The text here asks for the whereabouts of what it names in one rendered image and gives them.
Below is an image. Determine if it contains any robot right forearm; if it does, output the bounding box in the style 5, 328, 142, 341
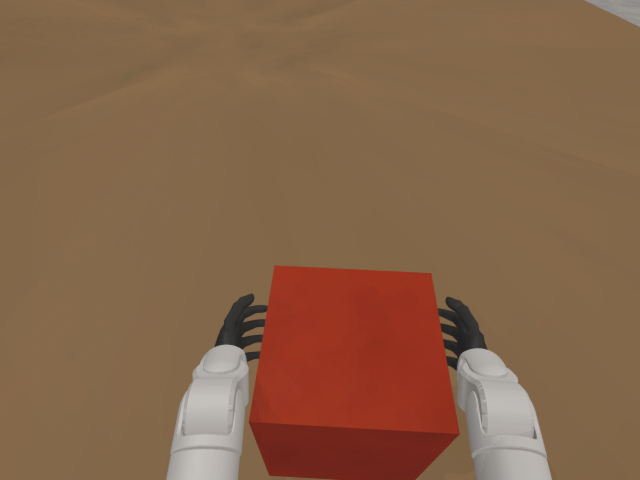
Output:
456, 348, 552, 480

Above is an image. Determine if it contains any right robot hand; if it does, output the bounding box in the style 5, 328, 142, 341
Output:
438, 297, 488, 371

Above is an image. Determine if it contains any robot left forearm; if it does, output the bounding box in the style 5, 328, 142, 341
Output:
166, 345, 249, 480

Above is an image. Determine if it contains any carton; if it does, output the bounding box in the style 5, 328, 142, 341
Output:
249, 265, 460, 480

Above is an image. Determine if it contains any left robot hand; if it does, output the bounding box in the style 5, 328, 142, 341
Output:
215, 294, 268, 362

